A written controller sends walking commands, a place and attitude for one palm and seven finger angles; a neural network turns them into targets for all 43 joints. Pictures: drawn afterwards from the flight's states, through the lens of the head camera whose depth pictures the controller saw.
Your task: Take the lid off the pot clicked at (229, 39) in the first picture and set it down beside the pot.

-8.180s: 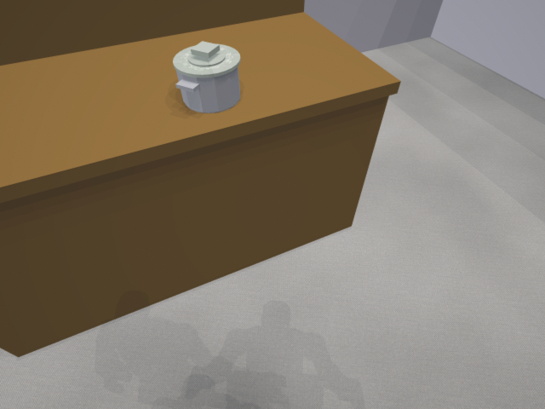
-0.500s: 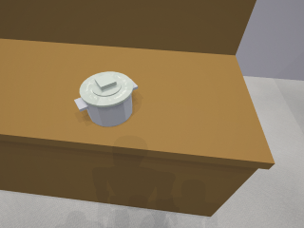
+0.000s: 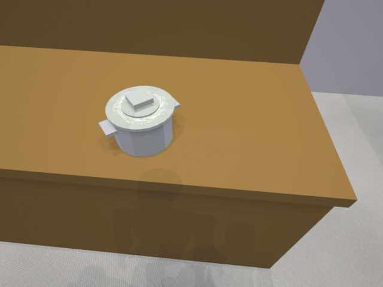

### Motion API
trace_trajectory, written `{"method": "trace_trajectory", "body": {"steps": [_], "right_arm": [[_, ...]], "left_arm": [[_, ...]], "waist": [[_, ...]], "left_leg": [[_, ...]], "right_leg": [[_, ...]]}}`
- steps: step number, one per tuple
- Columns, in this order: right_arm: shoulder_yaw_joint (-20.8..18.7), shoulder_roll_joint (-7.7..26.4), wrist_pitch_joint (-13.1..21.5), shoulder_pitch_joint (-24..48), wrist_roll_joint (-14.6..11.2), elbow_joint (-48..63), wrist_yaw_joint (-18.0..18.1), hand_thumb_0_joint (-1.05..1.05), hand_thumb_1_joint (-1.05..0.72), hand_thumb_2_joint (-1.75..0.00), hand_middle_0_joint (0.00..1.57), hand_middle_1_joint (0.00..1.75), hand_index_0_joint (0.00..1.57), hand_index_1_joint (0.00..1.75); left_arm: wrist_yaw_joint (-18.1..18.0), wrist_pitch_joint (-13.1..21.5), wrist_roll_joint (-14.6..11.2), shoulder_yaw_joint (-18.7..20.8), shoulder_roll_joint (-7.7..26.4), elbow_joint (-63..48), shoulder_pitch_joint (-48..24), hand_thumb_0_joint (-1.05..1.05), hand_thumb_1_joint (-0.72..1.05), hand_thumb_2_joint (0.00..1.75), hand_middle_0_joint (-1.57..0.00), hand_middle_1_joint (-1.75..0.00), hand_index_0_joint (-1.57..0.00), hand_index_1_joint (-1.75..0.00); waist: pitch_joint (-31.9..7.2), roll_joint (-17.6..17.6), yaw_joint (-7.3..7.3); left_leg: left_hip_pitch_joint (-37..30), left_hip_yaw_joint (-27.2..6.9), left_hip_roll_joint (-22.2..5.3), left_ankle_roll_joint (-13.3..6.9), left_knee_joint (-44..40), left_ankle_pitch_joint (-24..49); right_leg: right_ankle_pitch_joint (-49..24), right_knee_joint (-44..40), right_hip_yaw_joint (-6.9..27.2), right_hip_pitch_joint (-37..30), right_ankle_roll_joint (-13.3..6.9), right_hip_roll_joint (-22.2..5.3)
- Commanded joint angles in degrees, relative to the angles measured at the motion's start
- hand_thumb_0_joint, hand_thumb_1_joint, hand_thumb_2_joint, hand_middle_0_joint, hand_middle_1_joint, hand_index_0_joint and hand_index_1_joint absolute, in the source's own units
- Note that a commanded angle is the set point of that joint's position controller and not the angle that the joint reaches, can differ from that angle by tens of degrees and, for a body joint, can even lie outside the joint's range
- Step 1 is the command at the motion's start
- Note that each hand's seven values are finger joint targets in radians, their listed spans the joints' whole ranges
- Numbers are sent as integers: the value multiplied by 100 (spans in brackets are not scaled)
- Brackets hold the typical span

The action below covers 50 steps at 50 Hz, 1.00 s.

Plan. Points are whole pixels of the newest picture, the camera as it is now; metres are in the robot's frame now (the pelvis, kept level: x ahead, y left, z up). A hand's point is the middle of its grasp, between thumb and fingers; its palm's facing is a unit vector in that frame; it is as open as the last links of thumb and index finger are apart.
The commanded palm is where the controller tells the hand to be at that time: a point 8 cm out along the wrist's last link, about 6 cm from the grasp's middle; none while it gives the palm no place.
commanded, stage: look again from close up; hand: left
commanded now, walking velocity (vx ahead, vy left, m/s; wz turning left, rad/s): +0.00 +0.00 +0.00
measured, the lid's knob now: (139, 98) +0.51 +0.16 +0.12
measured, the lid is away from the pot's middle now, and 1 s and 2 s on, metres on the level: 0.00 0.00 0.00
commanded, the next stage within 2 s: lift the closed hand beside the body in 0.86 s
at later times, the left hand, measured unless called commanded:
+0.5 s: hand out of the picture -0.01 +0.16 -0.17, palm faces +0.00 -0.98 -0.17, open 7.4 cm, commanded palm none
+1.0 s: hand out of the picture +0.01 +0.15 -0.16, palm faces +0.02 -0.98 -0.18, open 7.3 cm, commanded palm +0.09 +0.20 -0.05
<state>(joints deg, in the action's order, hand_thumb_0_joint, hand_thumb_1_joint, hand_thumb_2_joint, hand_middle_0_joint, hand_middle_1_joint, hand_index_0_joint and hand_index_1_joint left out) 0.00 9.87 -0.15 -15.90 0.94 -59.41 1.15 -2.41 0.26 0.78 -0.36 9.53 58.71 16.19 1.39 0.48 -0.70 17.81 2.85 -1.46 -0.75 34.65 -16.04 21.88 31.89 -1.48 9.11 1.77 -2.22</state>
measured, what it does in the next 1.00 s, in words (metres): stands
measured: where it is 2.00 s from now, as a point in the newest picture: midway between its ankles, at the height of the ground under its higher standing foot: outside the picture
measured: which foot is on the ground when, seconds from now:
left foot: down 0.00-1.00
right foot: down 0.00-1.00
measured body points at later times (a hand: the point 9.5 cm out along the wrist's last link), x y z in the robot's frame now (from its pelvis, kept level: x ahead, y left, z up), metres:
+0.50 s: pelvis +0.00 -0.01 +0.01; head +0.03 +0.00 +0.45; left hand -0.01 +0.21 -0.15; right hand +0.02 -0.24 -0.15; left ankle +0.03 +0.11 -0.73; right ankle -0.05 -0.14 -0.73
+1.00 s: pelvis +0.00 -0.02 +0.01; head +0.03 -0.01 +0.46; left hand +0.01 +0.20 -0.15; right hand +0.01 -0.24 -0.15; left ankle +0.03 +0.11 -0.73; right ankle -0.05 -0.14 -0.73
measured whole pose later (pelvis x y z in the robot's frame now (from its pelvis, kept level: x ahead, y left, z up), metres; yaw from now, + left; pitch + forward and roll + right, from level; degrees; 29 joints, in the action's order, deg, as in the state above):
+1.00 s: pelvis +0.00 -0.02 +0.01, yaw +0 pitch -1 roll +0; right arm 0.6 9.3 1.3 -15.8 -0.5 -60.7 1.4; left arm -2.7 -1.6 -0.6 -2.0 8.8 53.7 19.6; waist 4.1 -0.5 0.3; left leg 15.7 2.6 -2.7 0.7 29.3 -12.9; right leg 18.9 26.9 -1.7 7.3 0.6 -0.8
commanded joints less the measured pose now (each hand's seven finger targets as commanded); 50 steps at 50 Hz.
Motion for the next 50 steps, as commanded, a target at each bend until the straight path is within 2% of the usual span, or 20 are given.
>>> {"method": "trace_trajectory", "body": {"steps": [1, 2, 5, 7, 9, 11, 14, 20, 24, 31, 34, 40, 41, 47, 48, 49, 50], "right_arm": [[-103, 581, 164, -199, -25, 346, -1, 0, -90, -90, 20, 30, 20, 30], [-113, 622, 158, -180, -23, 371, 2, 0, -90, -90, 20, 30, 20, 30], [-106, 597, 178, -194, -37, 362, 7, 0, -90, -90, 20, 30, 20, 30], [-108, 630, 188, -208, -39, 371, 15, 0, -90, -90, 20, 30, 20, 30], [-101, 588, 183, -186, -52, 335, 16, 0, -90, -90, 20, 30, 20, 30], [-95, 557, 187, -197, -62, 323, 18, 0, -90, -90, 20, 30, 20, 30], [-100, 549, 184, -206, -65, 276, 18, 0, -90, -90, 20, 30, 20, 30], [-83, 497, 181, -178, -80, 171, 30, 0, -90, -90, 20, 30, 20, 30], [-78, 484, 182, -161, -88, 110, 35, 0, -90, -90, 20, 30, 20, 30], [-61, 429, 186, -137, -93, 9, 46, 0, -90, -90, 20, 30, 20, 30], [-67, 423, 178, -148, -87, 2, 46, 0, -90, -90, 20, 30, 20, 30], [-53, 410, 204, -205, -88, -66, 59, 0, -90, -90, 20, 30, 20, 30], [-53, 397, 203, -196, -93, -76, 60, 0, -90, -90, 20, 30, 20, 30], [-54, 404, 200, -232, -92, -112, 61, 0, -90, -90, 20, 30, 20, 30], [-110, 646, 200, 375, -82, 226, 9, 0, -90, -90, 20, 30, 20, 30], [-149, 1189, 1198, 248, -445, 1932, 47, 0, -90, -90, 20, 30, 20, 30], [-33, 908, 1612, 555, -457, 1681, 303, 0, -90, -90, 20, 30, 20, 30]], "left_arm": [[-22, 20, -1, 105, 615, -231, 510, 0, 90, 90, -20, -30, -20, -30], [-24, 9, 1, 102, 607, -242, 520, 0, 90, 90, -20, -30, -20, -30], [-25, 24, 9, 90, 588, -244, 572, 0, 90, 90, -20, -30, -20, -30], [-8, 11, -1, 105, 626, -261, 539, 0, 90, 90, -20, -30, -20, -30], [-9, 17, 5, 91, 612, -243, 565, 0, 90, 90, -20, -30, -20, -30], [4, 31, -2, 85, 651, -229, 588, 0, 90, 90, -20, -30, -20, -30], [-4, 51, -3, 69, 632, -203, 608, 0, 90, 90, -20, -30, -20, -30], [-2, 54, -12, 48, 599, -122, 679, 0, 90, 90, -20, -30, -20, -30], [3, 73, -12, 32, 591, -65, 716, 0, 90, 90, -20, -30, -20, -30], [10, 72, -20, 30, 559, -11, 766, 0, 90, 90, -20, -30, -20, -30], [10, 69, -13, 31, 519, -9, 737, 0, 90, 90, -20, -30, -20, -30], [13, 68, -19, 38, 484, 2, 720, 0, 90, 90, -20, -30, -20, -30], [18, 69, -22, 42, 516, 7, 740, 0, 90, 90, -20, -30, -20, -30], [15, 71, -25, 40, 471, 24, 746, 0, 90, 90, -20, -30, -20, -30], [-181, 201, 88, 103, 599, 214, 970, 0, 90, 90, -20, -30, -20, -30], [-197, 1083, -676, -195, 1247, -7176, -2777, 0, 90, 90, -24, -35, -24, -35], [-501, 619, -239, 109, 1264, -6118, -508, 0, 90, 90, -29, -40, -29, -40]], "waist": [[250, 184, 120], [238, 250, 111], [96, 110, 114], [22, 210, 111], [128, 146, 114], [79, -64, 113], [6, -140, 78], [115, -12, 82], [102, -105, 72], [208, -104, 116], [257, -93, 91], [174, 15, 103], [173, -100, 123], [202, -122, 120], [113, -32, 253], [-2493, 899, 101], [-2695, 1889, 260]], "left_leg": [[-179, -747, -506, -224, -1052, 599], [-157, -785, -509, -220, -1065, 480], [-328, -735, -509, -225, -1055, 736], [-374, -745, -524, -220, -1071, 797], [-354, -700, -500, -208, -1067, 788], [-481, -623, -480, -195, -1000, 894], [-629, -543, -454, -155, -911, 1059], [-670, -491, -462, -132, -935, 1141], [-728, -456, -467, -113, -908, 1220], [-707, -457, -484, -111, -988, 1144], [-682, -438, -470, -86, -1000, 1108], [-733, -462, -493, -99, -1040, 1320], [-727, -471, -506, -111, -1047, 1290], [-719, -471, -498, -104, -1050, 1270], [-597, -307, -488, 48, 112, 1684], [-1878, -413, 58, 42, -908, 1895], [-2359, -283, -102, -23, -948, 2433]], "right_leg": [[-454, -565, 194, 501, -320, -166], [-371, -560, 215, 520, -311, -157], [-594, -603, 265, 469, -301, -211], [-619, -599, 234, 424, -286, -214], [-696, -682, 287, 455, -286, -248], [-900, -743, 319, 444, -292, -297], [-1128, -773, 406, 467, -296, -370], [-1228, -855, 428, 472, -298, -392], [-1447, -901, 459, 443, -303, -422], [-1388, -1004, 457, 408, -308, -407], [-1391, -1015, 459, 434, -309, -423], [-1440, -999, 428, 345, -313, -411], [-1444, -1027, 412, 304, -312, -399], [-1453, -1052, 415, 307, -316, -424], [-3443, -1215, 868, 424, -222, -663], [-3169, -621, 214, -401, -287, -242], [-2406, -419, 113, -115, -407, -38]]}}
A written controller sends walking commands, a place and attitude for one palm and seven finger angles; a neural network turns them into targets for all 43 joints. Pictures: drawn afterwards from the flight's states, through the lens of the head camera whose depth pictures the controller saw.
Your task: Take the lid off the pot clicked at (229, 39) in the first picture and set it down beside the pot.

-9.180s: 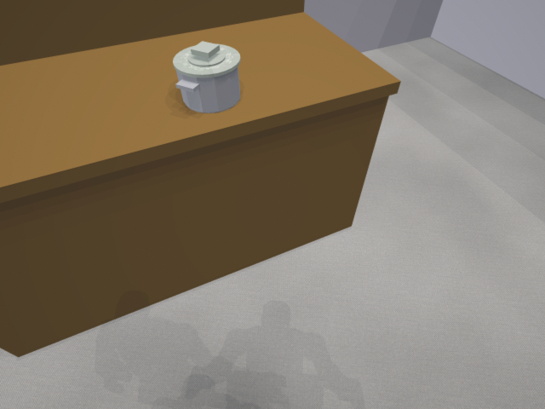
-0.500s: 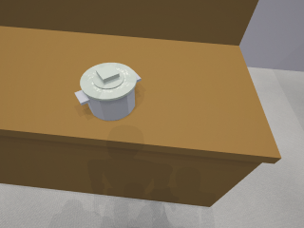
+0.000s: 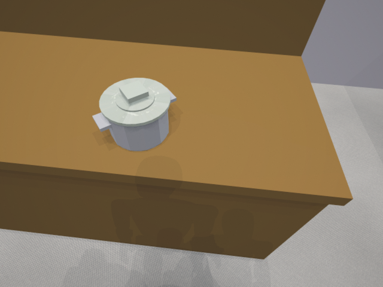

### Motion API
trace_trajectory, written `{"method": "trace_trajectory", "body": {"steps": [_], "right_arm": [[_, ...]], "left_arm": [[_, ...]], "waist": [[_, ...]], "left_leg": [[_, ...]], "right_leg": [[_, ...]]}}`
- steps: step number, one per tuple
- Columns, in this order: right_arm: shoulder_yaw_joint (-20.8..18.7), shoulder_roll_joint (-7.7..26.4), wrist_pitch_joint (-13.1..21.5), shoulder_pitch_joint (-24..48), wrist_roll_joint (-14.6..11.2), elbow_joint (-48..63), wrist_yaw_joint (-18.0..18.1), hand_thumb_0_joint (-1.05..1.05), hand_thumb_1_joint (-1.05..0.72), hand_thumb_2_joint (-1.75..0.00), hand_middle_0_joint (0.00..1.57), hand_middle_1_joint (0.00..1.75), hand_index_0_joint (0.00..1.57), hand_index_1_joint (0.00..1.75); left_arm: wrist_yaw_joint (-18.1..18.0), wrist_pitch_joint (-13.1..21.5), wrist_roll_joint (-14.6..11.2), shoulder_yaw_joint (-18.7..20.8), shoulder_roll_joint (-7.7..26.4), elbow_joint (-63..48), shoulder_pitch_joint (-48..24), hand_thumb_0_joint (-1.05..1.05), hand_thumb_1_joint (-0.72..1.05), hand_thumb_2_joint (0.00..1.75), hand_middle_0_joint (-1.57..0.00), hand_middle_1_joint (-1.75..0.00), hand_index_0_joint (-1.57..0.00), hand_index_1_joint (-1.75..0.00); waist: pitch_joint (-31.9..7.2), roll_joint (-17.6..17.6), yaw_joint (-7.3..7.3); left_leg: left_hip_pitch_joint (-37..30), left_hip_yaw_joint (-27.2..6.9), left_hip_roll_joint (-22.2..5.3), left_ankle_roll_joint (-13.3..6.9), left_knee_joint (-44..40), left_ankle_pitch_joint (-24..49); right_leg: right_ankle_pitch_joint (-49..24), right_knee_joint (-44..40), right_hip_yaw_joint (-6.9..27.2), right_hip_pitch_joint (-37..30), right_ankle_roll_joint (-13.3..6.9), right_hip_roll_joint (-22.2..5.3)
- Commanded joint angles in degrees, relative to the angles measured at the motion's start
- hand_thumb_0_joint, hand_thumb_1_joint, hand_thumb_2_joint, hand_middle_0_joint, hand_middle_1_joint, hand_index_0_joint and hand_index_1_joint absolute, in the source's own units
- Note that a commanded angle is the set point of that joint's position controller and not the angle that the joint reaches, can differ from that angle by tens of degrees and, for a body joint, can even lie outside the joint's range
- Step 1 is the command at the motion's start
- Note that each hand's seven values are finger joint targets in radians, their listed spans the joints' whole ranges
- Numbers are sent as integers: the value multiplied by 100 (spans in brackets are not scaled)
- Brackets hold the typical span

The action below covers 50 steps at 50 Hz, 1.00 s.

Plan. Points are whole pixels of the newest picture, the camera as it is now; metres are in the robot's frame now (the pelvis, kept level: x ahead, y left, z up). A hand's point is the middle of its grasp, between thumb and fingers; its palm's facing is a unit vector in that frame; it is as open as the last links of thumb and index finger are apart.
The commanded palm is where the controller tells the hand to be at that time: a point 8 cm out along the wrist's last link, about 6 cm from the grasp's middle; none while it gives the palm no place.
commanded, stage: lift the closed hand beside the body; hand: left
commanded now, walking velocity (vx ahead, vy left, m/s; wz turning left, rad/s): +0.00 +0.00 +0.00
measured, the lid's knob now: (133, 91) +0.51 +0.18 +0.11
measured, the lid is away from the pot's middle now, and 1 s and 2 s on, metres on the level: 0.00 0.00 0.00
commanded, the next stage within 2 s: raise the hand higher, near the body in 0.58 s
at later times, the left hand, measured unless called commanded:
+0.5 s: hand out of the picture +0.10 +0.21 -0.01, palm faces +0.29 -0.92 -0.27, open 3.3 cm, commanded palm +0.06 +0.26 +0.02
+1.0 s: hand (47, 274) +0.13 +0.24 +0.05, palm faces +0.27 -0.87 -0.40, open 3.1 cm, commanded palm +0.08 +0.28 +0.09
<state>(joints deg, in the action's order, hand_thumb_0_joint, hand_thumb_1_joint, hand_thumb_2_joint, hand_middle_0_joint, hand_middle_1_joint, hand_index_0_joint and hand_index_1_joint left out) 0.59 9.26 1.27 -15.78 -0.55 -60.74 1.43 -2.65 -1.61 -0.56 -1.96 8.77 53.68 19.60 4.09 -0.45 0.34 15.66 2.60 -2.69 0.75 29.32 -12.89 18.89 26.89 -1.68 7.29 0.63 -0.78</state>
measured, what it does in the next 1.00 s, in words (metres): stands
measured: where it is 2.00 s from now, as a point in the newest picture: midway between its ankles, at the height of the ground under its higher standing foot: outside the picture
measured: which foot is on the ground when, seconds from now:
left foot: down 0.00-1.00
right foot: down 0.00-1.00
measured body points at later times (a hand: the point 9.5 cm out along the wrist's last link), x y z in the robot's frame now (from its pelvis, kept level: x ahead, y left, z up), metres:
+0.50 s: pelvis -0.02 -0.01 +0.00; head -0.03 -0.01 +0.45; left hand +0.08 +0.26 +0.01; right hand +0.22 -0.21 -0.04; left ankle +0.03 +0.13 -0.74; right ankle -0.05 -0.12 -0.74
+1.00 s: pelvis -0.01 +0.01 +0.00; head -0.01 -0.01 +0.45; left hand +0.11 +0.29 +0.08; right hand +0.18 -0.21 -0.08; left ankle +0.03 +0.13 -0.74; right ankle -0.05 -0.12 -0.74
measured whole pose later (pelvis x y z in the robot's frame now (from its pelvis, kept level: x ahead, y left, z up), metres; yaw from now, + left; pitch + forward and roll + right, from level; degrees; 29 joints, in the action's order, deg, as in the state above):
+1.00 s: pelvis -0.01 +0.01 +0.00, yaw +1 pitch -4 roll +0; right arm 0.2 11.7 8.0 -11.5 -0.3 -35.6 4.7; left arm -3.9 3.6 -1.0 9.6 16.3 -16.3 39.5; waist 2.0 2.3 3.0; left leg 10.9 2.1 -1.4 0.0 25.2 -10.8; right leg 17.0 22.8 -2.4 2.2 1.2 -1.8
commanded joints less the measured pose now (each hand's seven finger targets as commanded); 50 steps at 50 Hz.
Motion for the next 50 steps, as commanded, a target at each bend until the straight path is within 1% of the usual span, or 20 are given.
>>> {"method": "trace_trajectory", "body": {"steps": [1, 2, 3, 5, 6, 8, 10, 11, 12, 13, 17, 21, 23, 28, 31, 33, 37, 39, 43, 50], "right_arm": [[-141, 1034, 1549, 735, -348, 1463, 281, 0, -90, -90, 20, 30, 20, 30], [-162, 879, 1579, 690, -435, 1499, 264, 0, -90, -90, 20, 30, 20, 30], [-79, 848, 1661, 754, -360, 1697, 221, 0, -90, -90, 20, 30, 20, 30], [-246, 965, 1560, 831, -180, 1834, 92, 0, -90, -90, 20, 30, 20, 30], [-357, 1015, 1435, 950, -190, 2012, 9, 0, -90, -90, 20, 30, 20, 30], [-470, 985, 1197, 1083, -135, 2369, -67, 0, -90, -90, 20, 30, 20, 30], [-437, 964, 1163, 1277, -137, 2924, -40, 0, -90, -90, 20, 30, 20, 30], [-424, 956, 1164, 1299, -137, 3058, 3, 0, -90, -90, 20, 30, 20, 30], [-371, 925, 1189, 1289, -111, 3277, 42, 0, -90, -90, 20, 30, 20, 30], [-317, 857, 1193, 1264, -98, 3366, 96, 0, -90, -90, 20, 30, 20, 30], [-253, 833, 1047, 1131, -46, 3486, 233, 0, -90, -90, 20, 30, 20, 30], [-242, 890, 1071, 1053, 5, 3676, 300, 0, -90, -90, 20, 30, 20, 30], [-208, 859, 1083, 1071, 49, 3728, 341, 0, -90, -90, 20, 30, 20, 30], [-211, 836, 943, 1198, 37, 3666, 378, 0, -90, -90, 20, 30, 20, 30], [-224, 827, 943, 1301, 42, 3655, 389, 0, -90, -90, 20, 30, 20, 30], [-195, 779, 975, 1298, 49, 3692, 388, 0, -90, -90, 20, 30, 20, 30], [-193, 776, 998, 1311, 34, 3625, 350, 0, -90, -90, 20, 30, 20, 30], [-218, 817, 1006, 1321, 28, 3615, 351, 0, -90, -90, 20, 30, 20, 30], [-247, 778, 1077, 1320, 29, 3613, 364, 0, -90, -90, 20, 30, 20, 30], [-267, 797, 1041, 1298, 6, 3561, 353, 0, -90, -90, 20, 30, 20, 30]], "left_arm": [[-693, 390, -210, 175, 1099, -5269, -676, 0, 90, 90, -33, -44, -33, -44], [-725, 16, -234, -67, 400, -4711, 434, 0, 90, 90, -38, -49, -38, -49], [-645, -52, -201, -481, -34, -4803, 244, 0, 90, 90, -42, -54, -42, -54], [-486, -111, 53, -435, -312, -3330, 1302, 0, 90, 90, -51, -64, -51, -64], [-414, -113, 98, -204, -258, -2753, 1849, 0, 90, 90, -55, -68, -55, -68], [-237, 7, 119, 366, 213, -3122, 2462, 0, 90, 90, -64, -78, -64, -78], [-166, 332, 30, 950, 937, -4617, 2191, 0, 90, 90, -73, -88, -73, -88], [-226, 489, -18, 1391, 1438, -5189, 1826, 0, 90, 90, -77, -92, -77, -92], [-225, 615, -42, 1340, 1437, -5870, 1417, 0, 90, 90, -82, -97, -82, -97], [-246, 675, -65, 1269, 1394, -6180, 1064, 0, 90, 90, -86, -102, -86, -102], [-179, 686, -96, 759, 747, -5979, 808, 0, 90, 90, -104, -121, -104, -121], [-167, 840, -114, 1008, 1103, -6962, 926, 0, 90, 90, -121, -140, -121, -140], [-189, 820, -136, 1072, 1145, -7267, 1137, 0, 90, 90, -130, -150, -130, -150], [-176, 688, -119, 1212, 1097, -6912, 1486, 0, 90, 90, -130, -150, -130, -150], [-198, 720, -87, 1582, 1467, -7300, 1666, 0, 90, 90, -130, -150, -130, -150], [-199, 761, -108, 1613, 1485, -7664, 1752, 0, 90, 90, -130, -150, -130, -150], [-164, 703, -59, 1319, 1150, -7469, 2009, 0, 90, 90, -130, -150, -130, -150], [-148, 749, -44, 1341, 1198, -7557, 1994, 0, 90, 90, -130, -150, -130, -150], [-230, 875, -42, 1826, 1681, -8142, 2066, 0, 90, 90, -130, -150, -130, -150], [-234, 885, -65, 1723, 1487, -8120, 2035, 0, 90, 90, -130, -150, -130, -150]], "waist": [[-2314, 1440, 126], [-1801, 1195, 60], [-926, 532, -53], [93, -583, 1], [274, -980, 119], [262, -1336, 353], [-25, -1047, 433], [-195, -668, 424], [-344, -142, 357], [-354, 70, 277], [136, 246, -7], [-578, 662, 130], [-854, 447, 175], [-379, 54, 200], [-450, 275, 323], [-650, 256, 351], [-408, 132, 283], [-397, -12, 288], [-698, 192, 394], [-421, 254, 333]], "left_leg": [[-1611, -263, 23, -26, -345, 1742], [-1475, -268, 69, -103, -543, 1463], [-1230, -322, 100, -150, -661, 1262], [-652, -377, 142, -243, -676, 946], [-365, -360, 114, -245, -652, 892], [-183, -230, 143, -161, -661, 755], [-336, -104, 222, -138, -695, 544], [-543, -50, 223, -135, -669, 512], [-685, -3, 261, -135, -668, 443], [-800, 9, 257, -155, -655, 411], [-854, 59, 281, -187, -551, 45], [-1279, 13, 281, -213, -561, 268], [-1320, -38, 259, -233, -590, 524], [-1093, -53, 246, -240, -624, 646], [-1186, -63, 231, -243, -638, 779], [-1261, -110, 208, -241, -675, 905], [-1198, -110, 193, -246, -697, 853], [-1207, -113, 179, -251, -718, 821], [-1331, -122, 176, -245, -703, 929], [-1327, -105, 157, -234, -728, 954]], "right_leg": [[-1782, -117, -119, 230, -206, -159], [-1678, -309, -230, 198, -190, -131], [-1540, -409, -344, 377, -120, -79], [-1135, -576, -491, 979, -53, 5], [-1072, -595, -495, 1028, -72, -3], [-882, -591, -414, 945, -67, 7], [-562, -698, -293, 775, -60, -27], [-560, -758, -253, 690, -59, -78], [-513, -793, -173, 683, -55, -90], [-528, -822, -123, 742, -46, -97], [-314, -1118, -116, 1170, -3, -33], [-533, -1033, -130, 775, -60, -7], [-797, -917, -171, 523, -59, -5], [-1009, -934, -229, 577, -24, 10], [-1071, -952, -205, 471, -45, 11], [-1122, -889, -223, 324, -55, -4], [-1037, -931, -259, 476, -32, 33], [-991, -918, -263, 492, -13, 38], [-1033, -898, -230, 340, -40, 20], [-1088, -956, -235, 446, -31, 26]]}}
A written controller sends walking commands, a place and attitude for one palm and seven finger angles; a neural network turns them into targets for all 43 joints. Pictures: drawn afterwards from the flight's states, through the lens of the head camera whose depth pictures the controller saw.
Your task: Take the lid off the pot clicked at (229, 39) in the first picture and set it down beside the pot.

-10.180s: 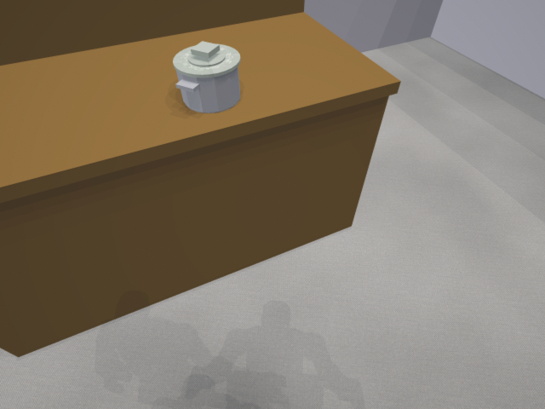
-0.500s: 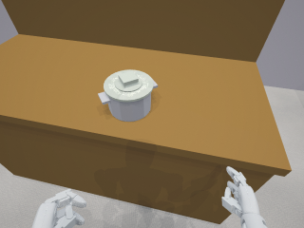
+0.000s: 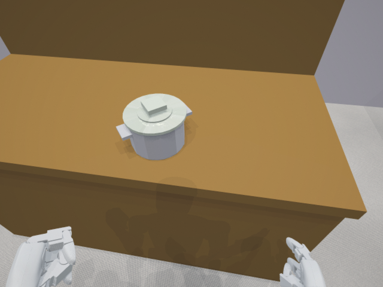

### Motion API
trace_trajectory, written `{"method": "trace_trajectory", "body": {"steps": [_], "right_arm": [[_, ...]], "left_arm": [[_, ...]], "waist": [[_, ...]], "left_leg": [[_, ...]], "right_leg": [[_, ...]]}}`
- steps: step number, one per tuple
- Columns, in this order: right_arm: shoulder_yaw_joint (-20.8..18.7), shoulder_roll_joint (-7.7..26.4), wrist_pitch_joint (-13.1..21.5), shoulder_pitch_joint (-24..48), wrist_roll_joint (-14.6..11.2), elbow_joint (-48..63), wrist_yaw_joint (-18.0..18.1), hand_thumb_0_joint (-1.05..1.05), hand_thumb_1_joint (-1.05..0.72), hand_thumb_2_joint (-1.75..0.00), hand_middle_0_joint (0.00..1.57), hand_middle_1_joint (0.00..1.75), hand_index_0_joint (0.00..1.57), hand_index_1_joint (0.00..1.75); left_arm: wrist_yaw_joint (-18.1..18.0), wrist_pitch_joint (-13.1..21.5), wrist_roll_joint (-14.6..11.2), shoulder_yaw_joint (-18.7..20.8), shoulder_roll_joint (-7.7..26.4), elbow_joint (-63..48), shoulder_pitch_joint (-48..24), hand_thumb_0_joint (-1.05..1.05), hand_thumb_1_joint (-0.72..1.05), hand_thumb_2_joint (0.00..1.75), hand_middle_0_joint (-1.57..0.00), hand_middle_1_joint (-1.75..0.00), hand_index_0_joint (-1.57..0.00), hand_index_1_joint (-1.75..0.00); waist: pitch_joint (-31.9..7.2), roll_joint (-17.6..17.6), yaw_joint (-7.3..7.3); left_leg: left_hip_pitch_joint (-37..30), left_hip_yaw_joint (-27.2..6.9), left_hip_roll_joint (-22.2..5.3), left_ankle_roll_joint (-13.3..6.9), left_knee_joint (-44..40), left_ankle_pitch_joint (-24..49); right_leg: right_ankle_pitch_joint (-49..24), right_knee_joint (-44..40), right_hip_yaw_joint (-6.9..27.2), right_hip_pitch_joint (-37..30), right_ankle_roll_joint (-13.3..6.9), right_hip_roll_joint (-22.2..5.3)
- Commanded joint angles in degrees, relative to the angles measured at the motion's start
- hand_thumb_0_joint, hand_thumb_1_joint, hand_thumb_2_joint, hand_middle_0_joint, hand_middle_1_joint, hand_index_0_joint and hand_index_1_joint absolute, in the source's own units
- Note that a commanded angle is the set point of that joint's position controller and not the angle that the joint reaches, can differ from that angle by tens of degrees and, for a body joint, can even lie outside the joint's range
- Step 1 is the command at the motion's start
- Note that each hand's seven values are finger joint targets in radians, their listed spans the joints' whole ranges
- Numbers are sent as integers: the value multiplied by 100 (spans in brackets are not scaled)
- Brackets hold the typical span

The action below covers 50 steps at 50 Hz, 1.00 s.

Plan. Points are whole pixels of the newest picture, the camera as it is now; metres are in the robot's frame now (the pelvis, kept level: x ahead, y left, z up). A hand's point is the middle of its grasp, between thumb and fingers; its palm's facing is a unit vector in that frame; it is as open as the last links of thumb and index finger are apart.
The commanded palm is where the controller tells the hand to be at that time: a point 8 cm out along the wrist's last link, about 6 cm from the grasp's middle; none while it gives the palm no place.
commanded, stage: raise the hand higher, near the body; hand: left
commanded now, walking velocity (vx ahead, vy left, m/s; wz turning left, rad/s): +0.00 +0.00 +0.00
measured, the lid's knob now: (153, 105) +0.52 +0.16 +0.11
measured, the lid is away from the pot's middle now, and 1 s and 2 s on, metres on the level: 0.00 0.00 0.00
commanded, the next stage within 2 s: reach forward and open the fingers in 0.46 s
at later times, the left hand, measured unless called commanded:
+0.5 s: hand (64, 232) +0.17 +0.23 +0.11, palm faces +0.32 -0.85 -0.41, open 3.1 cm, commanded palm +0.12 +0.27 +0.14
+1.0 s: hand (54, 221) +0.18 +0.25 +0.11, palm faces -0.17 -0.07 -0.98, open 3.6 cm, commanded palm +0.17 +0.26 +0.18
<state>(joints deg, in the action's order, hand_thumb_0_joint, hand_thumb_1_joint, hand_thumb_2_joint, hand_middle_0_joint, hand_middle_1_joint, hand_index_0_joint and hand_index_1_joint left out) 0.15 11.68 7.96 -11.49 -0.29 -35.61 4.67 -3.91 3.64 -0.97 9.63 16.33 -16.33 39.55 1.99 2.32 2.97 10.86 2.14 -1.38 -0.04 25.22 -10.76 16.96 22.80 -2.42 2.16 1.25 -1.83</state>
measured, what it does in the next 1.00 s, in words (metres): stands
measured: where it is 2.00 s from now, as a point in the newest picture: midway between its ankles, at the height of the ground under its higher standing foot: outside the picture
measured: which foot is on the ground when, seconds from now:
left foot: down 0.00-1.00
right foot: down 0.00-1.00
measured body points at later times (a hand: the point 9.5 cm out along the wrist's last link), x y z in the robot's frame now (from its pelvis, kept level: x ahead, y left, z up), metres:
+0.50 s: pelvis +0.00 +0.00 +0.00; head -0.01 -0.02 +0.45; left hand +0.14 +0.27 +0.14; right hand +0.20 -0.21 -0.08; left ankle +0.04 +0.12 -0.74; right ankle -0.05 -0.13 -0.74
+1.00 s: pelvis -0.02 -0.01 +0.00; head -0.02 -0.06 +0.44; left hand +0.19 +0.26 +0.17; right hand +0.21 -0.23 -0.10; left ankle +0.04 +0.12 -0.74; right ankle -0.05 -0.13 -0.74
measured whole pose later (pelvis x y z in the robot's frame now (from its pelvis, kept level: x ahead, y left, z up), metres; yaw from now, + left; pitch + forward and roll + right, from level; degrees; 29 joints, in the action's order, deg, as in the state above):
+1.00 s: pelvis -0.02 -0.01 +0.00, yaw +2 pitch -1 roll -1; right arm 0.5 16.9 -3.5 -5.8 -2.3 -32.8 2.5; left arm 12.5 -2.9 39.7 6.5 38.2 -19.9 18.8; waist 0.1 8.7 3.7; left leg 17.2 -0.1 -1.4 0.2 28.2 -9.8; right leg 17.8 27.7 -4.4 8.4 0.7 -1.6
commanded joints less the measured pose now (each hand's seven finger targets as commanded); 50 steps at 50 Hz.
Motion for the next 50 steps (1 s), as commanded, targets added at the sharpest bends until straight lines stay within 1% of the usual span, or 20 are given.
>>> {"method": "trace_trajectory", "body": {"steps": [1, 5, 9, 13, 18, 21, 22, 28, 29, 30, 31, 32, 34, 37, 40, 43, 44, 48, 49, 50], "right_arm": [[-237, 562, 373, 895, -23, 1058, 21, 0, -90, -90, 20, 30, 20, 30], [-203, 552, 391, 832, -9, 1133, 9, 0, -90, -90, 20, 30, 20, 30], [-198, 540, 296, 877, -18, 1092, 29, 0, -90, -90, 20, 30, 20, 30], [-146, 543, 365, 824, 2, 1173, -6, 0, -90, -90, 20, 30, 20, 30], [-167, 552, 252, 902, -8, 1148, -3, 0, -90, -90, 20, 30, 20, 30], [-151, 573, 270, 906, -3, 1128, 8, 0, -90, -90, 20, 30, 20, 30], [-107, 522, 311, 889, 12, 1170, -12, 0, -90, -90, 20, 30, 20, 30], [-154, 556, 243, 948, -14, 1116, -8, 0, -90, -90, 20, 30, 20, 30], [-92, 964, -37, 1069, 114, 1170, -107, 0, -90, -90, 20, 30, 20, 30], [-138, 732, -195, 1064, 90, 1375, -164, 0, -90, -90, 20, 30, 20, 30], [-119, 770, -270, 1166, 35, 1387, -196, 0, -90, -90, 20, 30, 20, 30], [-147, 716, -358, 1078, 51, 1355, -236, 0, -90, -90, 20, 30, 20, 30], [-174, 838, -658, 1125, 50, 1433, -315, 0, -90, -90, 20, 30, 20, 30], [-135, 897, -914, 1431, -50, 1559, -355, 0, -90, -90, 20, 30, 20, 30], [-154, 946, -977, 1394, -154, 1390, -279, 0, -90, -90, 20, 30, 20, 30], [-153, 969, -914, 1401, -224, 1326, -236, 0, -90, -90, 20, 30, 20, 30], [-172, 956, -872, 1455, -251, 1382, -216, 0, -90, -90, 20, 30, 20, 30], [-131, 984, -775, 1414, -209, 1286, -175, 0, -90, -90, 20, 30, 20, 30], [-143, 969, -766, 1421, -205, 1297, -164, 0, -90, -90, 20, 30, 20, 30], [-108, 1005, -792, 1414, -174, 1196, -149, 0, -90, -90, 20, 30, 20, 30]], "left_arm": [[-113, 392, -14, 679, 863, -1363, 54, 0, 90, 90, -130, -150, -130, -150], [-123, 437, -43, 634, 853, -1693, -99, 0, 90, 90, -130, -150, -130, -150], [-125, 406, -83, 732, 795, -1328, -226, 0, 90, 90, -130, -150, -130, -150], [-129, 534, -83, 737, 934, -2076, -477, 0, 90, 90, -130, -150, -130, -150], [-121, 476, -133, 906, 947, -1704, -540, 0, 90, 90, -130, -150, -130, -150], [-147, 562, -139, 1058, 1143, -2092, -851, 0, 90, 90, -130, -150, -130, -150], [-129, 606, -140, 840, 942, -2271, -869, 0, 90, 90, -130, -150, -130, -150], [-137, 575, -194, 1068, 1032, -1883, -846, 0, 90, 90, -130, -150, -130, -150], [-249, 194, 2212, 787, 2333, -2360, -1385, 0, 87, 91, -129, -146, -129, -146], [-339, -39, 2236, 848, 1915, -2551, -1321, 0, 84, 92, -128, -143, -128, -143], [-402, -180, 2263, 861, 2021, -2637, -1493, 0, 81, 94, -126, -139, -126, -139], [-405, -311, 2851, 746, 2047, -2482, -1227, 0, 78, 95, -125, -136, -125, -136], [-323, -611, 3480, 897, 2410, -2301, -563, 0, 71, 99, -123, -129, -123, -129], [-38, -845, 4140, 828, 2819, -2256, -1226, 0, 61, 106, -120, -118, -120, -118], [374, -883, 4419, 843, 3229, -1555, -1779, 0, 51, 113, -117, -107, -117, -107], [881, -773, 4290, 719, 3417, -1392, -2430, 0, 41, 119, -114, -97, -114, -97], [1045, -720, 4152, 475, 3215, -1449, -2527, 0, 38, 121, -113, -93, -113, -93], [1582, -489, 4084, 823, 3850, -1416, -3115, 0, 26, 127, -108, -79, -108, -79], [1667, -450, 4046, 745, 3765, -1258, -3157, 0, 23, 128, -107, -76, -107, -76], [1762, -406, 4124, 976, 4083, -1055, -3409, 0, 20, 129, -105, -72, -105, -72]], "waist": [[-243, 114, 100], [-425, 165, 78], [-106, -114, 45], [-431, 397, 74], [-238, -178, 63], [-265, 244, 75], [-392, 368, 40], [-222, -306, 75], [-223, 243, 56], [-396, 599, 148], [-293, 686, 103], [-501, 755, 197], [-986, 556, 323], [-1083, 11, 195], [-1012, -233, 119], [-1095, -140, 23], [-1012, -114, -33], [-1130, -82, 17], [-927, -66, -25], [-843, -112, 34]], "left_leg": [[-910, -45, 37, -154, -282, 805], [-1004, -77, 33, -151, -296, 929], [-894, -55, 23, -151, -331, 740], [-1095, -116, 23, -125, -304, 860], [-970, -67, 16, -142, -312, 806], [-1052, -65, 39, -130, -279, 727], [-1096, -90, 45, -126, -295, 762], [-993, -54, 8, -146, -312, 721], [-295, 51, 144, -172, -59, 986], [-207, 73, 111, -148, -55, 1117], [-164, 70, 120, -146, -9, 1095], [-251, 99, 89, -129, 19, 1070], [-225, 89, 76, -127, 159, 1161], [-88, 28, 133, -146, 249, 959], [-160, -74, 155, -216, 246, 638], [-318, -151, 224, -260, 207, 692], [-343, -176, 247, -280, 174, 676], [-540, -210, 308, -301, 141, 988], [-476, -225, 302, -300, 80, 897], [-462, -232, 322, -291, 42, 869]], "right_leg": [[-953, -579, -136, 942, -108, 152], [-1070, -515, -146, 847, -100, 143], [-943, -629, -144, 972, -85, 158], [-989, -559, -116, 844, -126, 154], [-1051, -629, -113, 878, -92, 163], [-977, -685, -53, 917, -108, 169], [-988, -631, -79, 845, -119, 153], [-1000, -675, -91, 883, -77, 153], [-1121, -149, -38, 1337, -70, 255], [-1060, -21, -222, 1217, -162, 214], [-1091, -60, -167, 1243, -182, 229], [-904, 23, -118, 1249, -224, 259], [-987, 126, -66, 1153, -234, 263], [-1089, 141, 46, 1191, -189, 222], [-909, -48, 118, 1325, -64, 139], [-1120, -102, 64, 1264, 3, 127], [-1214, -133, 45, 1233, 29, 115], [-1566, -211, 11, 1159, 65, 119], [-1478, -252, -24, 1152, 60, 132], [-1375, -349, -16, 1271, 68, 137]]}}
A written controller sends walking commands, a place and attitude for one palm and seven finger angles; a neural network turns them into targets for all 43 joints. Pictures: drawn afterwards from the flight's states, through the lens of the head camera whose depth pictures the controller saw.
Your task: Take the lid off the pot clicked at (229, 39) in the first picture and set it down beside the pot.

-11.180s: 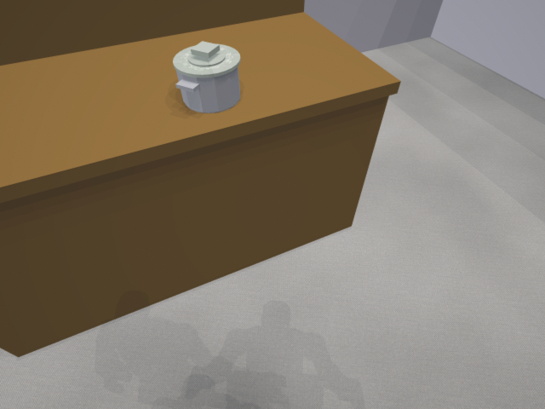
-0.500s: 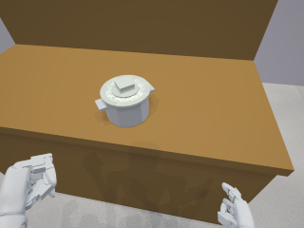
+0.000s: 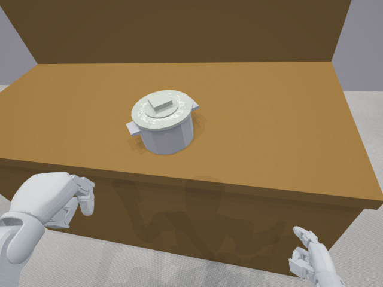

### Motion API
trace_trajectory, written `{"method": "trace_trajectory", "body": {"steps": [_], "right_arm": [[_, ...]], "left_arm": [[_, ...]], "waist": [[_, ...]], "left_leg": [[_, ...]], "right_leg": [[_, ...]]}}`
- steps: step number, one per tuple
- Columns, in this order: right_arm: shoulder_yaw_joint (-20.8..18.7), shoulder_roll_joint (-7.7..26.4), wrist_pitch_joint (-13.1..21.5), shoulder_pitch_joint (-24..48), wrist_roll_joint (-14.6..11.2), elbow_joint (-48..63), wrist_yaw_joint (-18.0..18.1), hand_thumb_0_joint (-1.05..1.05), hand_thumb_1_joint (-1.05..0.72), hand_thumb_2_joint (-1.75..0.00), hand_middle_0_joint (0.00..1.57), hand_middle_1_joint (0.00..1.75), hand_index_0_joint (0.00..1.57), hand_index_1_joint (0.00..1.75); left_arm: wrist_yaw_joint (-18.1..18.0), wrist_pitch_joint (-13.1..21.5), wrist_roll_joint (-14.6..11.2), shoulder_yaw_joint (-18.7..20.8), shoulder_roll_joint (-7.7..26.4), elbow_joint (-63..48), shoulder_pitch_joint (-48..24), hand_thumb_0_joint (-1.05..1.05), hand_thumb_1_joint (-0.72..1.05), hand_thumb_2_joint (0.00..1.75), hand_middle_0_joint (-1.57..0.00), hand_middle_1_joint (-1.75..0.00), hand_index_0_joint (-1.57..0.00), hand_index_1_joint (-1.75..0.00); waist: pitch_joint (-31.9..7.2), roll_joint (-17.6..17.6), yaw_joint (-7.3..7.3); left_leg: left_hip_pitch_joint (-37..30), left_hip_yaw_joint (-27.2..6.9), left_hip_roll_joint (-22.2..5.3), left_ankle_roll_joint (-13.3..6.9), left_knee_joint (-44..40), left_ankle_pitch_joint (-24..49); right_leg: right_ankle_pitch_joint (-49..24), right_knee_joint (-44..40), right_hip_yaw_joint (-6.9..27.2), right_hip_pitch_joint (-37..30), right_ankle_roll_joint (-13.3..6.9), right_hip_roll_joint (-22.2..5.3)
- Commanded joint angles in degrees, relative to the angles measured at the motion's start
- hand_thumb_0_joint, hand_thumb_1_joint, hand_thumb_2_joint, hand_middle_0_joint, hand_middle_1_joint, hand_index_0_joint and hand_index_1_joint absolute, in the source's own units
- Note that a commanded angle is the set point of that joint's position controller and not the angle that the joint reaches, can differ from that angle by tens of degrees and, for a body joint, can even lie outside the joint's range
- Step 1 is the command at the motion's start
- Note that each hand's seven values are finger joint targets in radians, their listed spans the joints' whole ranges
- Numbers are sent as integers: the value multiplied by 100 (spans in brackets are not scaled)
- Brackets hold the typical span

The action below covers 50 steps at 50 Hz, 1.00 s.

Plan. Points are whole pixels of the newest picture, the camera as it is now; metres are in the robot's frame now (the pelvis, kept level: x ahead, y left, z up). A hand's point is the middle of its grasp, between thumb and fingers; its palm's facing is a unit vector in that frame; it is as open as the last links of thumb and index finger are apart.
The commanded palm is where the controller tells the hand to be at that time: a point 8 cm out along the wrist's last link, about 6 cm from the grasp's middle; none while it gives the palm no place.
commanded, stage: reach forward and open the fingers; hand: left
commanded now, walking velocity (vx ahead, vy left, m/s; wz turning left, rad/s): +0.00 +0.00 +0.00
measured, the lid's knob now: (159, 101) +0.54 +0.15 +0.11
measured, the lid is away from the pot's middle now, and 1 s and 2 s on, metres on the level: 0.00 0.00 0.00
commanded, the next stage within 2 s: move the open hand above the knob in 0.66 s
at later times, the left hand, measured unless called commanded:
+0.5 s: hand (61, 175) +0.26 +0.27 +0.16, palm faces -0.10 -0.03 -0.99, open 9.5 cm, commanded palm +0.24 +0.27 +0.23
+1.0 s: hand (70, 150) +0.30 +0.26 +0.18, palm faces -0.14 +0.00 -0.99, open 10.2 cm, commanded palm +0.28 +0.25 +0.25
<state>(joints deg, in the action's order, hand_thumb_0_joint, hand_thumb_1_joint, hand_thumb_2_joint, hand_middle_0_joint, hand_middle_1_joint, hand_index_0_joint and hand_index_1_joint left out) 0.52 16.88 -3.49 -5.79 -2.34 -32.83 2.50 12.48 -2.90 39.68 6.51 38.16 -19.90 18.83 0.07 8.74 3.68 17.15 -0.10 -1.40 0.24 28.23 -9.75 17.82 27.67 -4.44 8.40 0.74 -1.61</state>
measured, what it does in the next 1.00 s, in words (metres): stands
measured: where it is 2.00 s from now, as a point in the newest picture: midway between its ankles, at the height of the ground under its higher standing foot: outside the picture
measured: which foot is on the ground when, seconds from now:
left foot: down 0.00-1.00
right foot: down 0.00-1.00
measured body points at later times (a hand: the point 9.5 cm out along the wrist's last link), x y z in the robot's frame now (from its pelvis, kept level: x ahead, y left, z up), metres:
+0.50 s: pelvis -0.02 +0.03 +0.00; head -0.01 -0.02 +0.45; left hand +0.26 +0.27 +0.21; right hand +0.19 -0.19 -0.10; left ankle +0.06 +0.13 -0.74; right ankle -0.03 -0.12 -0.74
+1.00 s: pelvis -0.03 +0.01 +0.00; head -0.02 -0.03 +0.45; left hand +0.31 +0.26 +0.23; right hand +0.19 -0.21 -0.09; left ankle +0.06 +0.13 -0.74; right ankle -0.03 -0.12 -0.74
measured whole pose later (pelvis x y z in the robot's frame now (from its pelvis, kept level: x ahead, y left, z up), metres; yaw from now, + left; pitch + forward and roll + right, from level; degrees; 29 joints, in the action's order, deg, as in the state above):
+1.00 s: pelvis -0.03 +0.01 +0.00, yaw +0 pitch -2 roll -1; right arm 1.8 17.0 -3.6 -5.4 -3.0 -33.4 0.1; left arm 25.0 -4.7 43.4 -0.7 40.6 0.7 -19.6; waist 2.5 7.4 2.5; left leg 17.1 -0.1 -0.4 -0.7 25.4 -6.1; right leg 15.2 26.8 -4.5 9.2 1.3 -2.5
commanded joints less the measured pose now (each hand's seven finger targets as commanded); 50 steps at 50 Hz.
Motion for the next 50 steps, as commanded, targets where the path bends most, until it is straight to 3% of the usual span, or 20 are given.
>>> {"method": "trace_trajectory", "body": {"steps": [1, 2, 3, 6, 7, 12, 13, 14, 16, 18, 21, 23, 29, 31, 35, 40, 44, 46, 47, 50], "right_arm": [[-140, 495, 398, 989, 7, 910, 50, 0, -90, -90, 20, 30, 20, 30], [-138, 466, 342, 843, -2, 911, 48, 0, -90, -90, 20, 30, 20, 30], [-130, 487, 324, 821, -12, 903, 34, 0, -90, -90, 20, 30, 20, 30], [-160, 455, 427, 988, -8, 1080, -79, 0, -90, -90, 20, 30, 20, 30], [-174, 422, 410, 854, 22, 1097, -103, 0, -90, -90, 20, 30, 20, 30], [-185, 522, 332, 839, 7, 994, -175, 0, -90, -90, 20, 30, 20, 30], [-209, 535, 329, 820, -21, 984, -159, 0, -90, -90, 20, 30, 20, 30], [-192, 547, 334, 837, -6, 951, -145, 0, -90, -90, 20, 30, 20, 30], [-202, 531, 416, 889, -34, 1051, -178, 0, -90, -90, 20, 30, 20, 30], [-207, 458, 427, 860, -9, 1031, -194, 0, -90, -90, 20, 30, 20, 30], [-228, 520, 414, 900, -62, 1069, -292, 0, -90, -90, 20, 30, 20, 30], [-222, 565, 338, 879, -49, 1002, -288, 0, -90, -90, 20, 30, 20, 30], [-163, 523, 401, 947, -17, 964, -219, 0, -90, -90, 20, 30, 20, 30], [-161, 540, 424, 910, -41, 1002, -246, 0, -90, -90, 20, 30, 20, 30], [-139, 558, 314, 938, -67, 969, -238, 0, -90, -90, 20, 30, 20, 30], [-121, 522, 362, 1029, -74, 1067, -262, 0, -90, -90, 20, 30, 20, 30], [-121, 619, 311, 861, -47, 908, -201, 0, -90, -90, 20, 30, 20, 30], [-141, 652, 299, 801, -91, 882, -199, 0, -90, -90, 20, 30, 20, 30], [-81, 588, 281, 912, -75, 865, -211, 0, -90, -90, 20, 30, 20, 30], [-154, 561, 343, 940, -108, 975, -219, 0, -90, -90, 20, 30, 20, 30]], "left_arm": [[205, 237, 160, 1449, 2058, -424, -1481, 0, 17, 131, -104, -68, -104, -68], [291, 261, 125, 1195, 1834, -231, -1654, 0, 14, 131, -103, -65, -103, -65], [331, 325, 132, 1300, 1963, -234, -1908, 0, 11, 132, -102, -61, -102, -61], [411, 489, -39, 1230, 1723, -662, -1851, 0, 2, 135, -98, -51, -98, -51], [460, 522, -159, 1032, 1501, -567, -1652, 0, -1, 136, -96, -47, -96, -47], [426, 483, 13, 1022, 1650, -239, -2419, 0, -15, 140, -90, -29, -90, -29], [381, 495, 83, 1168, 1880, -274, -2732, 0, -18, 141, -89, -26, -89, -26], [343, 486, 119, 1171, 1928, -165, -2986, 0, -21, 142, -87, -22, -87, -22], [252, 495, 150, 1311, 2060, -460, -3226, 0, -27, 144, -85, -15, -85, -15], [305, 512, 105, 1039, 1838, -504, -3271, 0, -33, 146, -83, -8, -83, -8], [366, 291, 35, 702, 1331, -105, -3018, 0, -33, 146, -83, -8, -83, -8], [467, 186, 101, 702, 1551, 18, -3350, 0, -33, 147, -83, -8, -83, -8], [508, 157, 316, 853, 2061, -166, -4484, 0, -34, 150, -83, -8, -83, -8], [524, 101, 263, 915, 1985, 38, -4404, 0, -34, 150, -83, -8, -83, -8], [723, -62, 233, 515, 1640, 615, -4623, 0, -35, 151, -83, -8, -83, -8], [837, -75, 275, 214, 1504, 297, -5088, 0, -35, 153, -84, -8, -84, -8], [880, -168, 449, 763, 2200, 992, -5439, 0, -35, 153, -84, -8, -84, -8], [896, -194, 436, 700, 2117, 1237, -5665, 0, -35, 153, -84, -8, -84, -8], [992, -197, 489, 395, 1935, 1310, -6042, 0, -35, 153, -84, -8, -84, -8], [1109, -160, 304, -2, 1480, 1033, -5923, 0, -35, 153, -84, -8, -84, -8]], "waist": [[-502, -686, -53], [-432, -675, -117], [-495, -635, -65], [-956, -179, 30], [-1079, -321, 19], [-746, -540, -61], [-775, -551, -37], [-761, -377, -35], [-1096, -155, 9], [-1398, -110, 43], [-1049, -264, -55], [-965, -490, -33], [-1435, -103, -4], [-1369, -40, -37], [-988, -481, -57], [-1288, -369, -75], [-1238, -603, -73], [-1214, -415, -172], [-1286, -387, -171], [-1414, -409, -180]], "left_leg": [[-1112, 21, 322, -316, -229, 737], [-1024, 22, 299, -301, -322, 611], [-1084, 10, 303, -287, -393, 609], [-1427, -7, 339, -285, -366, 907], [-1418, 3, 330, -291, -409, 889], [-1228, -29, 262, -255, -607, 448], [-1275, -48, 221, -249, -645, 346], [-1225, -93, 222, -232, -691, 237], [-1434, -149, 220, -243, -629, 351], [-1557, -163, 206, -235, -680, 488], [-1440, -213, 201, -207, -709, 318], [-1295, -175, 184, -203, -826, 142], [-1440, -334, 176, -197, -866, -79], [-1472, -333, 209, -201, -748, 44], [-1180, -262, 208, -180, -888, -301], [-1348, -229, 257, -214, -797, -164], [-1182, -138, 299, -237, -685, 39], [-1211, -106, 354, -256, -534, 97], [-1200, -94, 368, -238, -636, 137], [-1399, -79, 385, -282, -531, 269]], "right_leg": [[-1465, -888, 216, 687, 72, 171], [-1281, -860, 143, 588, 89, 147], [-1196, -910, 131, 588, 82, 135], [-1427, -881, 132, 412, 1, 201], [-1389, -841, 60, 290, 33, 176], [-819, -948, 0, 537, 20, 234], [-661, -956, 36, 546, 15, 210], [-511, -944, 18, 564, -7, 220], [-571, -847, 70, 445, -82, 264], [-676, -796, 42, 312, -66, 209], [-594, -782, 7, 529, -87, 303], [-502, -821, -8, 500, -55, 266], [-317, -688, 60, 416, -109, 268], [-378, -649, 52, 476, -148, 324], [-192, -708, 0, 638, -89, 292], [-282, -670, 32, 573, -99, 270], [-373, -708, 53, 488, -101, 266], [-474, -686, 79, 548, -123, 289], [-496, -688, 45, 507, -113, 262], [-758, -658, 80, 505, -86, 227]]}}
